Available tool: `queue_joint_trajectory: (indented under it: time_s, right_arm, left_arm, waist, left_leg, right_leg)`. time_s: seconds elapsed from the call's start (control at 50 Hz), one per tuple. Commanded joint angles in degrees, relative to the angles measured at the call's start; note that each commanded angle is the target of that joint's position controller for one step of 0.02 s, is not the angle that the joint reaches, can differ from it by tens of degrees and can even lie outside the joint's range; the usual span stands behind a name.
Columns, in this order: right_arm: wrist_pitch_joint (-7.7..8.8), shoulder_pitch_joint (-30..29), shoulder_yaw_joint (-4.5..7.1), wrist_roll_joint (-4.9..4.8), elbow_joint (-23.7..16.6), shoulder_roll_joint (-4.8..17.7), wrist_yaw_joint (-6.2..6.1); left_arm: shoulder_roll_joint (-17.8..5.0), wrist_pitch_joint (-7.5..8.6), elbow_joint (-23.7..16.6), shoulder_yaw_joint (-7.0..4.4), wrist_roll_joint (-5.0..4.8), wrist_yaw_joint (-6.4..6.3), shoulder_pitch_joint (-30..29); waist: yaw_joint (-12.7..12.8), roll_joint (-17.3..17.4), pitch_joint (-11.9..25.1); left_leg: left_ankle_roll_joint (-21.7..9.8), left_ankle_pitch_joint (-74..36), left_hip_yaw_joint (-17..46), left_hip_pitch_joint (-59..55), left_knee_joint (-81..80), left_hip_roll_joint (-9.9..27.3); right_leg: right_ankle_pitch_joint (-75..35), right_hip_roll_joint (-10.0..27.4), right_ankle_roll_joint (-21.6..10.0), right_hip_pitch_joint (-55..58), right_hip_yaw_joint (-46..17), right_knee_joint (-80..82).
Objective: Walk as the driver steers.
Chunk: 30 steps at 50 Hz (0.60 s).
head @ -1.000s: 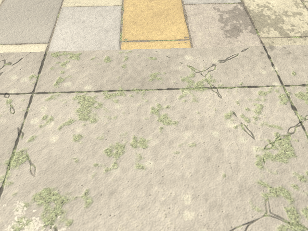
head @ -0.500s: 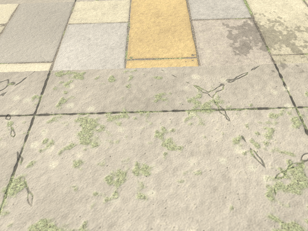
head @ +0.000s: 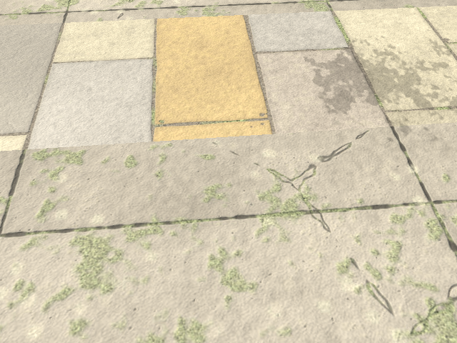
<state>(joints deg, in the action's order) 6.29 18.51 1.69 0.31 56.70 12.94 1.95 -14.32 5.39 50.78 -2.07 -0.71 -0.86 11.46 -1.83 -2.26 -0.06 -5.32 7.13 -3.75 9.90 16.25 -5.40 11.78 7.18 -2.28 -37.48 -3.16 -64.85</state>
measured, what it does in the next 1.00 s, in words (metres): walks ahead: right foot, then left foot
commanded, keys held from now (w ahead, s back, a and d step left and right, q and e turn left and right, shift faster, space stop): w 1.00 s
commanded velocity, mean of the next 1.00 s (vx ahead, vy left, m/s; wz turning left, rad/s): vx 0.50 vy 0.00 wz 0.00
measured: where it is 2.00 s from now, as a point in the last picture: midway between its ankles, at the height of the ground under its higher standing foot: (233, 200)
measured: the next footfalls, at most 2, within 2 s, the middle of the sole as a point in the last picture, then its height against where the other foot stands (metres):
right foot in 0.30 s outside the picture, level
left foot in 0.86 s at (206, 302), level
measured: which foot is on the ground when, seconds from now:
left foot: down 0.00-0.32, up 0.34-0.84, down 0.86-1.00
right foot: up 0.00-0.28, down 0.30-0.86, up 0.88-1.00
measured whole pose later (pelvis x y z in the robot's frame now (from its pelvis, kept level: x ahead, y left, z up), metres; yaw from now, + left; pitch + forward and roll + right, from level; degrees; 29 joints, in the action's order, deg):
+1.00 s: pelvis +0.55 -0.01 -0.01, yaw +1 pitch +2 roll +0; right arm 5.8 10.6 3.1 0.1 52.0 13.8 2.0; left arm -14.8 5.7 54.7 -2.9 -1.3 -0.3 16.5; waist -0.2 -1.8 -1.3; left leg -3.8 8.3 -3.7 19.3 25.8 -2.1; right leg 19.7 3.2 -2.9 -24.8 -1.7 -68.2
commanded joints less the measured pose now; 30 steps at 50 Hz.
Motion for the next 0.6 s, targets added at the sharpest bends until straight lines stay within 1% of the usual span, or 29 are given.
queue_joint_trajectory:
  time_s: [0.02,0.06,0.1,0.16,0.2,0.22,0.24,0.26,0.28,0.3,0.32,0.34,0.36,0.38,0.4,0.42,0.44,0.46,0.48,0.52,0.56,0.6]
  right_arm:
    - [0.96,-2.4,1.26,-0.12,-3.2,7.7,-1.12]
    - [0.51,-0.1,1.38,-0.55,-2.8,8.4,-1.7]
    - [0.22,2.2,1.54,-1.03,-2.2,9.3,-1.91]
    - [-0.39,5.3,1.69,-1.47,-0.9,9.7,-1.92]
    - [-0.97,6.4,1.85,-1.51,-0.3,9.8,-2.02]
    - [-1.26,6.3,2.01,-1.52,-0.2,10.1,-2.09]
    - [-1.57,5.8,2.19,-1.55,-0.2,10.5,-2.16]
    - [-1.89,4.6,2.27,-1.51,-0.5,10.9,-2.19]
    - [-2.2,3.6,1.94,-1.23,-0.8,10.1,-2.17]
    - [-2.16,3.0,0.92,-0.37,-2.1,7.8,-2.15]
    - [-0.83,8.9,-1.16,-0.19,-3.2,1.0,-1.63]
    - [0.72,8.8,-0.65,-1.25,-2.2,3.8,-1.33]
    - [1.5,3.4,0.76,-2.74,-3.7,9.1,-1.12]
    - [1.54,-0.2,0.91,-2.75,-4.6,9.4,-1.35]
    - [1.13,-2.1,1.13,-1.94,-4.9,8.5,-1.73]
    - [0.28,-1.6,1.45,-1.38,-4.8,7.7,-2.01]
    - [-0.57,-0.4,1.36,-1.25,-4.4,6.2,-2.08]
    - [-1.16,0.4,1.27,-1.15,-4.2,5.1,-2.15]
    - [-1.53,0.0,1.37,-1.05,-4.5,4.9,-2.24]
    - [-1.75,-4.0,1.63,-0.71,-6.0,5.2,-2.39]
    - [-1.62,-8.5,1.64,-0.53,-7.5,4.7,-2.25]
    - [-1.38,-12.6,1.45,-0.67,-8.7,4.0,-1.9]
  left_arm:
    - [-2.4,-0.27,-2.4,-0.67,0.69,-0.37,1.9]
    - [-1.9,0.12,-3.8,-0.5,0.52,-0.09,-3.0]
    - [-1.6,0.34,-4.7,-0.32,0.17,0.3,-7.3]
    - [-1.9,0.52,-6.4,-0.11,-0.42,1.24,-12.3]
    - [-2.5,0.88,-7.6,-0.17,-0.58,2.02,-14.2]
    - [-3.1,1.15,-7.9,-0.31,-0.6,2.36,-14.2]
    - [-3.8,1.4,-7.9,-0.58,-0.59,2.59,-12.8]
    - [-4.9,1.63,-7.2,-1.17,-0.52,2.67,-9.5]
    - [-7.0,1.76,-4.8,-2.45,-0.42,2.48,-1.8]
    - [-11.3,1.87,-2.0,-4.01,0.0,2.02,10.0]
    - [-17.8,1.34,-0.5,-5.59,0.83,1.95,17.1]
    - [-12.8,1.31,-0.3,-4.26,0.69,2.19,17.9]
    - [-9.4,1.43,-1.3,-3.08,0.38,2.2,12.2]
    - [-7.3,1.29,-2.7,-2.31,0.3,2.23,6.5]
    - [-5.4,1.2,-3.2,-1.7,0.47,2.53,2.8]
    - [-4.1,1.33,-3.2,-1.28,0.82,2.77,1.2]
    - [-3.7,1.4,-2.6,-1.2,1.01,2.99,1.2]
    - [-4.1,1.6,-1.8,-1.36,1.0,3.0,2.4]
    - [-5.0,1.73,-1.1,-1.58,1.0,2.83,3.5]
    - [-6.3,1.66,0.1,-1.96,1.06,2.19,5.7]
    - [-6.5,1.21,0.9,-1.92,0.88,1.52,7.5]
    - [-6.8,0.93,1.4,-1.9,0.66,1.05,8.8]
  waist:
    - [2.7,4.2,-3.1]
    - [1.0,4.2,-3.0]
    - [-0.7,4.4,-3.1]
    - [-2.6,5.0,-4.1]
    - [-2.7,5.4,-4.6]
    - [-2.3,5.7,-4.4]
    - [-1.1,6.2,-3.8]
    - [1.1,6.7,-2.0]
    - [4.9,6.1,2.3]
    - [9.3,2.5,10.8]
    - [8.1,-12.1,18.7]
    - [8.7,-12.2,22.0]
    - [7.4,-8.2,13.0]
    - [5.6,-4.0,8.4]
    - [4.0,-1.1,4.6]
    - [2.1,-1.9,2.8]
    - [1.2,-2.7,2.2]
    - [0.7,-2.5,1.8]
    - [0.3,-2.0,1.0]
    - [0.9,-1.0,-0.3]
    - [1.8,-0.9,-1.1]
    - [3.0,-1.3,-1.9]
  left_leg:
    - [-9.9,-3.9,12.1,5.8,-11.6,16.2]
    - [-8.4,-4.9,10.6,3.3,-11.2,15.5]
    - [-7.2,-4.7,9.2,1.1,-10.5,15.2]
    - [-6.9,-3.1,9.5,-4.0,-8.6,16.9]
    - [-6.4,-3.2,10.3,-8.1,-6.3,18.8]
    - [-6.0,-3.9,10.8,-9.7,-4.9,19.6]
    - [-5.5,-6.2,11.1,-10.6,-3.1,20.1]
    - [-4.7,-13.1,10.4,-10.6,0.7,19.6]
    - [-3.4,-22.3,8.1,-9.4,9.7,16.8]
    - [-1.3,-19.2,4.7,-0.6,25.9,13.3]
    - [3.3,4.3,0.8,23.8,48.8,3.3]
    - [2.7,24.2,9.7,31.8,58.0,2.9]
    - [1.4,20.6,10.3,36.5,60.9,6.6]
    - [1.1,14.8,8.7,35.0,59.0,9.9]
    - [1.4,10.8,7.8,32.7,55.1,11.7]
    - [1.7,8.1,8.0,29.1,51.7,13.3]
    - [2.1,6.5,7.5,26.4,50.2,13.5]
    - [2.5,5.4,7.0,25.7,49.2,13.5]
    - [2.9,3.9,6.8,26.6,47.8,13.6]
    - [3.7,-0.6,6.8,30.6,42.5,13.8]
    - [4.2,-5.9,6.5,32.5,35.6,13.7]
    - [4.2,-10.9,5.7,31.3,28.3,12.8]
  right_leg:
    - [-9.0,2.4,1.6,-1.3,-0.2,8.5]
    - [-14.6,1.4,1.7,-1.1,0.7,17.6]
    - [-17.5,-0.2,2.0,0.8,2.1,24.7]
    - [-16.1,-1.4,2.0,0.9,2.7,30.3]
    - [-12.5,-1.8,0.9,0.5,2.4,33.1]
    - [-10.1,-2.2,0.0,1.4,2.5,34.3]
    - [-7.9,-2.8,-0.8,3.9,3.0,35.5]
    - [-6.4,-4.2,-1.8,9.1,4.2,36.7]
    - [-6.0,-6.1,-3.2,19.1,5.6,37.9]
    - [-7.2,0.0,-6.7,36.2,-1.1,36.4]
    - [-1.3,14.0,-15.7,58.8,-26.3,40.3]
    - [3.9,16.4,-17.5,60.7,-39.6,47.7]
    - [3.9,14.5,-14.1,53.2,-31.1,48.1]
    - [-0.3,12.0,-12.0,44.8,-22.6,49.2]
    - [-4.2,9.4,-11.0,37.3,-16.9,51.4]
    - [-6.7,7.1,-9.8,32.3,-12.6,53.4]
    - [-8.5,5.8,-9.7,29.3,-10.2,55.0]
    - [-11.7,5.2,-10.2,28.0,-8.3,55.8]
    - [-14.7,5.0,-10.6,27.7,-6.6,56.4]
    - [-18.4,5.2,-10.9,29.0,-4.9,57.2]
    - [-18.9,4.8,-10.3,30.5,-3.3,57.7]
    - [-17.1,3.9,-9.4,30.8,-1.4,58.3]
Velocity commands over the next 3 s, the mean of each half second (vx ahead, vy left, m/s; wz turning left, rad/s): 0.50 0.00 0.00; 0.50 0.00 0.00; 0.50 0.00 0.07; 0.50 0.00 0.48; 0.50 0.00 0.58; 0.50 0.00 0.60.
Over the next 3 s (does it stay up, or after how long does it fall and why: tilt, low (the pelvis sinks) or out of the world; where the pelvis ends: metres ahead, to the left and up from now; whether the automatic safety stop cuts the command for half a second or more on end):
stays up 1.52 0.30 -0.03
